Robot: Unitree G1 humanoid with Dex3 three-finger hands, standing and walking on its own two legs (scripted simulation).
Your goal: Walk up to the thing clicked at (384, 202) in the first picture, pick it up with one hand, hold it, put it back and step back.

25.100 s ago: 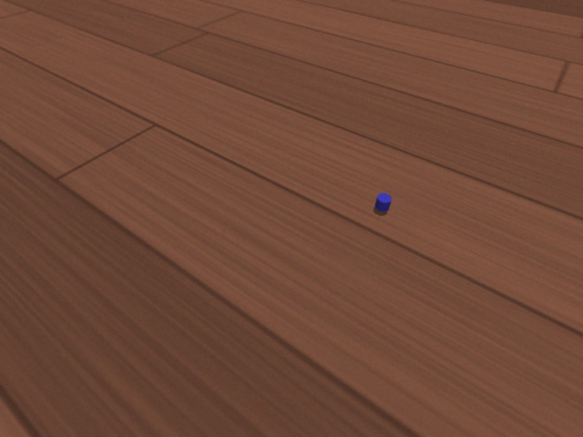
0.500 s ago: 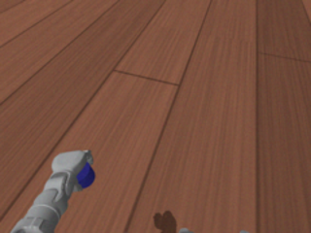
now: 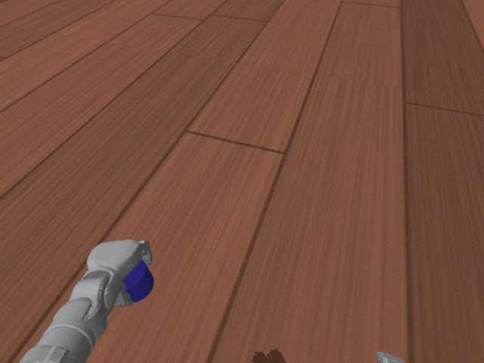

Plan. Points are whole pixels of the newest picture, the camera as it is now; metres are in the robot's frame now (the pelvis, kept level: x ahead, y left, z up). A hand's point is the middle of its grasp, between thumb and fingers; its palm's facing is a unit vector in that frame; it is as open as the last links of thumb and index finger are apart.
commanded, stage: hold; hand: left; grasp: from above
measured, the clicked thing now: (132, 278) +0.32 +0.22 -0.09
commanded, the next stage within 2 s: crouch in 1.50 s
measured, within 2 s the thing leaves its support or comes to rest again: neither
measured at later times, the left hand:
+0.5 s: hand (123, 285) +0.28 +0.21 -0.03, palm faces -0.46 -0.06 -0.89, open 9.6 cm
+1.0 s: hand (121, 279) +0.29 +0.21 -0.01, palm faces -0.45 -0.06 -0.89, open 9.7 cm
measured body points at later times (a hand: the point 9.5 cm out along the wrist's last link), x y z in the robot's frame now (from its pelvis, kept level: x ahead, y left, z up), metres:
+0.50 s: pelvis -0.01 -0.01 +0.01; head +0.00 -0.03 +0.46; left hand +0.30 +0.21 +0.02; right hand +0.12 -0.26 -0.11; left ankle +0.00 +0.11 -0.72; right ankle +0.02 -0.14 -0.72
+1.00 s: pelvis -0.01 -0.01 +0.02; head +0.00 -0.03 +0.47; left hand +0.31 +0.21 +0.04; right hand +0.14 -0.26 -0.10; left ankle +0.00 +0.11 -0.72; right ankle +0.02 -0.14 -0.72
